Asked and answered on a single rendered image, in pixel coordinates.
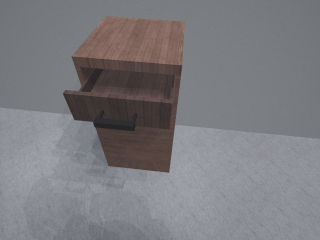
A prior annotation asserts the drawer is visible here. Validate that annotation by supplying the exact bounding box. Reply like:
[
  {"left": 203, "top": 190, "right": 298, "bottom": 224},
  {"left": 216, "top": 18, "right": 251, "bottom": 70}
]
[{"left": 63, "top": 68, "right": 175, "bottom": 130}]

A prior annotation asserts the cabinet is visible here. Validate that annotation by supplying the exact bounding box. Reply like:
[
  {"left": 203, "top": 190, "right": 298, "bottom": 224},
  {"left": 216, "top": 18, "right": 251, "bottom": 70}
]
[{"left": 71, "top": 16, "right": 185, "bottom": 173}]

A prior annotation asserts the handle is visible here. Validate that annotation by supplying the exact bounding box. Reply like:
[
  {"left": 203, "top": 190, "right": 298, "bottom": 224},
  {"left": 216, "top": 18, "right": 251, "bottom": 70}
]
[{"left": 93, "top": 110, "right": 137, "bottom": 131}]

